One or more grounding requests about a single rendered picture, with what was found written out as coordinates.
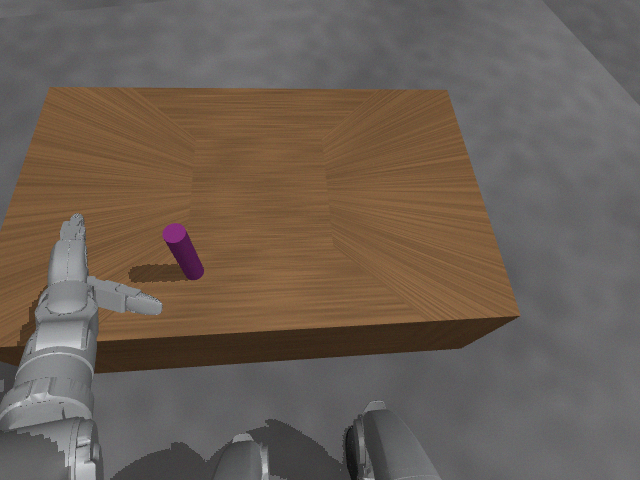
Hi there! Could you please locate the can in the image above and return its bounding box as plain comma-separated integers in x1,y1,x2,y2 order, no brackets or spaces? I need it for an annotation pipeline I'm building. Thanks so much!
162,223,204,280

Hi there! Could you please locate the left robot arm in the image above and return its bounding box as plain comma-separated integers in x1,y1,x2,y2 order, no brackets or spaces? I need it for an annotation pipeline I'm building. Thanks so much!
0,280,104,480

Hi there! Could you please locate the left robot hand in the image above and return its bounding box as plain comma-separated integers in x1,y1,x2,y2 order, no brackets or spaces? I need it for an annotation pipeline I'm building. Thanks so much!
47,213,163,315

